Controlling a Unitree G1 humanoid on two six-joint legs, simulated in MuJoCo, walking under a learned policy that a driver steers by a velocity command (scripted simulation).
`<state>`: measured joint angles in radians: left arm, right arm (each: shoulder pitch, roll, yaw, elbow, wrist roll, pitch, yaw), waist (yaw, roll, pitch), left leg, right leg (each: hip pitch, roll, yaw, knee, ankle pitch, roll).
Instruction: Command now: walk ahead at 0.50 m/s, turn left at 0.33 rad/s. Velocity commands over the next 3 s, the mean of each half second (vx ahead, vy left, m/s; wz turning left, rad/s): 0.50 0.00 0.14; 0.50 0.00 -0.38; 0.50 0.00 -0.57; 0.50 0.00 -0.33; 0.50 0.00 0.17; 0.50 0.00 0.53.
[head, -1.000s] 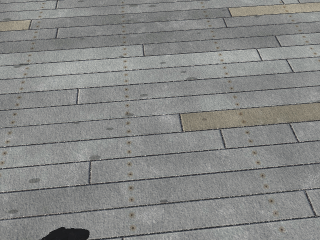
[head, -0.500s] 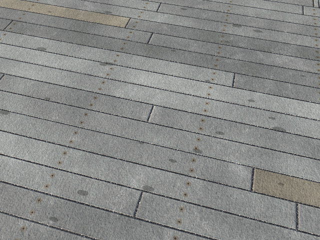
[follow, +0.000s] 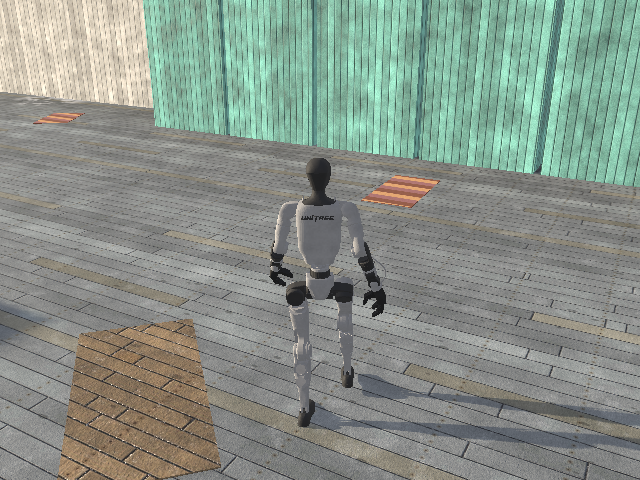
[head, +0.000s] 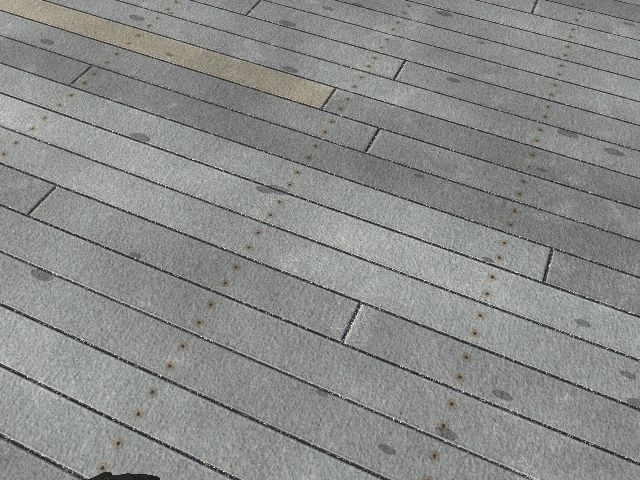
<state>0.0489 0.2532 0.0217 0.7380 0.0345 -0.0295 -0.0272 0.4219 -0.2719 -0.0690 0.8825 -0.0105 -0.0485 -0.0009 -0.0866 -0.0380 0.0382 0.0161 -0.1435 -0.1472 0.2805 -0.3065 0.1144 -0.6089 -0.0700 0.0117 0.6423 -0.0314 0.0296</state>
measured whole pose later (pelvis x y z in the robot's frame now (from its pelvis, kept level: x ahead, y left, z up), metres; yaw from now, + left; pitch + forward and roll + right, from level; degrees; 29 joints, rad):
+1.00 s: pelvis +0.52 +0.01 +0.00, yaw -12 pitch +0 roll +1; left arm 0.12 0.25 0.06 0.83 0.03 0.01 -0.06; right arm 0.40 -0.22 -0.04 0.95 -0.02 -0.10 -0.01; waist -0.04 -0.04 0.04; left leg 0.04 -0.03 0.26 0.23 -0.28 0.04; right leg -0.64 -0.09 -0.05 0.79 -0.02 -0.05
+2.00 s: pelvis +1.03 -0.20 +0.01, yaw -39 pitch +1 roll +1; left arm 0.16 0.27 0.03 0.80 0.04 -0.03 -0.04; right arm 0.41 -0.24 -0.04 0.92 -0.01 -0.08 0.02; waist -0.04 -0.05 0.02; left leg -0.07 -0.06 0.05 0.25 -0.19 0.06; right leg -0.59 -0.06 0.03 0.87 -0.17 -0.02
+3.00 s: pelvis +1.45 -0.48 +0.01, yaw -13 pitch +1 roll +0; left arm 0.13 0.26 0.04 0.78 0.05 -0.03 -0.01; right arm 0.34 -0.27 -0.08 0.89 0.00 -0.04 0.01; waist -0.03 -0.03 0.05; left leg -0.14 -0.15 -0.03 0.33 -0.19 0.14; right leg -0.62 -0.13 0.04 1.00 -0.23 0.05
